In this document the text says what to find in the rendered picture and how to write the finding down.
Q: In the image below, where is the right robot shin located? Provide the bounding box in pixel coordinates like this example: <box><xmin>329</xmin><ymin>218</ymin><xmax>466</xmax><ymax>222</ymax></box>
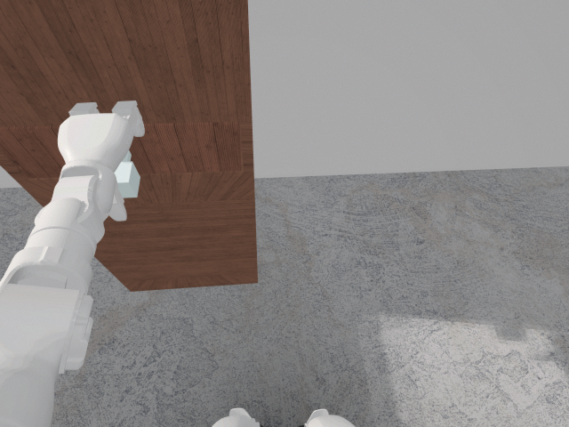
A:
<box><xmin>307</xmin><ymin>409</ymin><xmax>329</xmax><ymax>423</ymax></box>

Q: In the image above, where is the left robot shin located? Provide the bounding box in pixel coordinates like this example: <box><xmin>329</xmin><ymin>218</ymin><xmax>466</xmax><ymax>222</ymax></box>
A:
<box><xmin>229</xmin><ymin>408</ymin><xmax>252</xmax><ymax>419</ymax></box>

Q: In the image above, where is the cabinet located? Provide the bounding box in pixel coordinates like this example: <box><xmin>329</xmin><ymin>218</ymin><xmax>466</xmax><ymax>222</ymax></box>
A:
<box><xmin>0</xmin><ymin>0</ymin><xmax>258</xmax><ymax>292</ymax></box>

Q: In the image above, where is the left robot upper arm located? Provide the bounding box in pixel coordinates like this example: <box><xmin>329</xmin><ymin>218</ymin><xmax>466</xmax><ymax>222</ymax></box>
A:
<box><xmin>0</xmin><ymin>284</ymin><xmax>93</xmax><ymax>427</ymax></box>

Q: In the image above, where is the robot left hand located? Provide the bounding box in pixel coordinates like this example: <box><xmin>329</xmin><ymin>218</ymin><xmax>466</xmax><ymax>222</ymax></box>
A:
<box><xmin>58</xmin><ymin>101</ymin><xmax>145</xmax><ymax>222</ymax></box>

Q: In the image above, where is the drawer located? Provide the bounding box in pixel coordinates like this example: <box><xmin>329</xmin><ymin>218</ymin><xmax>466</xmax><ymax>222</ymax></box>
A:
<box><xmin>0</xmin><ymin>122</ymin><xmax>241</xmax><ymax>178</ymax></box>

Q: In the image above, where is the robot shin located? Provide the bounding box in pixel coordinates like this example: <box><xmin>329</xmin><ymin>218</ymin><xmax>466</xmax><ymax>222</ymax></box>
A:
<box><xmin>307</xmin><ymin>409</ymin><xmax>329</xmax><ymax>423</ymax></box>
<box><xmin>229</xmin><ymin>408</ymin><xmax>252</xmax><ymax>419</ymax></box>

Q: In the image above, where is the handle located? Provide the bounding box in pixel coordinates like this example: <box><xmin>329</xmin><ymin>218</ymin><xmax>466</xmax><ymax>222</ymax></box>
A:
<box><xmin>114</xmin><ymin>150</ymin><xmax>140</xmax><ymax>198</ymax></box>

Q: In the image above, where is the robot left forearm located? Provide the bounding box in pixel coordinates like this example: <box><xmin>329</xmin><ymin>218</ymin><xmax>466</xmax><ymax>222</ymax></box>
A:
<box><xmin>0</xmin><ymin>160</ymin><xmax>116</xmax><ymax>295</ymax></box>

